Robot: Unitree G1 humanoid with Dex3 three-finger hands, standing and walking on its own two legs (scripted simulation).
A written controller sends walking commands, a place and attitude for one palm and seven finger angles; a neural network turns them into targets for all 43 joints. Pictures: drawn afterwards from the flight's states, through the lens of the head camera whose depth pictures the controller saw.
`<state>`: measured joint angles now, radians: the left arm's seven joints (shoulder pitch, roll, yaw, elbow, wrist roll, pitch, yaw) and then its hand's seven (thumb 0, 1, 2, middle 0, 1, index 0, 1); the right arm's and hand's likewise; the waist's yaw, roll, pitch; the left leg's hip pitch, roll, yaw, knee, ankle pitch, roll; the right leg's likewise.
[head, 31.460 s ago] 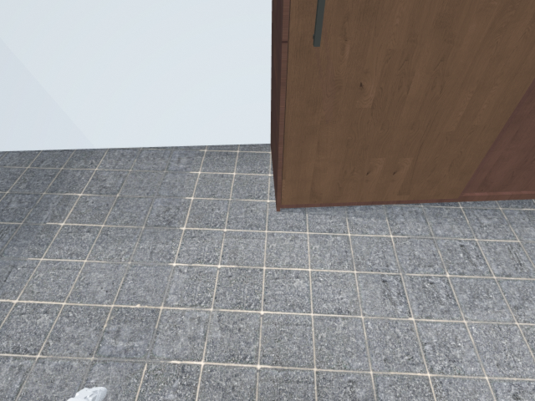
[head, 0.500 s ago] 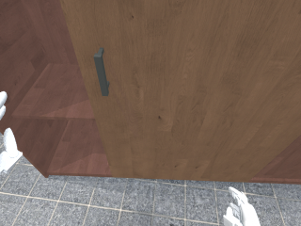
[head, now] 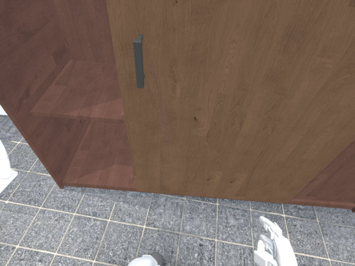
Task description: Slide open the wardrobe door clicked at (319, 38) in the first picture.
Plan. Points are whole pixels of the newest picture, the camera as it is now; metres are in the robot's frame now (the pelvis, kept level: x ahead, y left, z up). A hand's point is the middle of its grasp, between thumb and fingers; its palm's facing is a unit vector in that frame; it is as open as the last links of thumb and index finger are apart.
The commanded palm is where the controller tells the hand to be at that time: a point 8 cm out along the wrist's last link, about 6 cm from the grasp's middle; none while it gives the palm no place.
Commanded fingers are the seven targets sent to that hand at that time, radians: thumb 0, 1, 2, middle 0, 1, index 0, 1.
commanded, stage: stop stepping back and stand still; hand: left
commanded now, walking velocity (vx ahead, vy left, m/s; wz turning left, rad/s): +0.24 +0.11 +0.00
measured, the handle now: (140, 62) +0.59 +0.20 +0.15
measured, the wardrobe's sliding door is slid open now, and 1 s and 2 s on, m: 0.44 0.44 0.44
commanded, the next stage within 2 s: let the arm hang, fingers relaxed in 1.80 s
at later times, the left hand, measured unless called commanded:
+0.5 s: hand out of the picture +0.16 +0.31 +0.17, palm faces +0.42 -0.80 -0.42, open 7.4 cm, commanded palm +0.11 +0.33 +0.19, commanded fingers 0.00 0.90 0.90 -0.20 -0.30 -0.20 -0.30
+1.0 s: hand (12, 163) +0.22 +0.32 +0.16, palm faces +0.39 -0.80 -0.46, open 7.4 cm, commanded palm +0.16 +0.35 +0.19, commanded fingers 0.00 0.90 0.90 -0.20 -0.30 -0.20 -0.30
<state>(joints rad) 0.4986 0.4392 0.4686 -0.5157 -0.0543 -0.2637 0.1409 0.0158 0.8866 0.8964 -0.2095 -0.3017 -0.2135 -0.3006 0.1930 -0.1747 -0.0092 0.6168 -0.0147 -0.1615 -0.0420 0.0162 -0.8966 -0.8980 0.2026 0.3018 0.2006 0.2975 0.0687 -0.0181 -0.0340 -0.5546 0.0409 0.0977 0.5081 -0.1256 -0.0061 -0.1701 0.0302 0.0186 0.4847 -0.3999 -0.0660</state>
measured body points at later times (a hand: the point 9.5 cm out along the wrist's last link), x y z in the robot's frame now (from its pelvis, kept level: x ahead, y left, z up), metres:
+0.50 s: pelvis -0.05 +0.04 +0.01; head -0.06 +0.06 +0.46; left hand +0.13 +0.35 +0.20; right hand +0.07 -0.22 -0.07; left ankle -0.02 +0.14 -0.68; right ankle -0.08 -0.07 -0.72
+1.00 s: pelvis +0.00 +0.06 +0.01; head +0.02 +0.06 +0.46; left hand +0.19 +0.36 +0.18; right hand +0.16 -0.18 -0.08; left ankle +0.00 +0.18 -0.72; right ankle -0.04 -0.04 -0.72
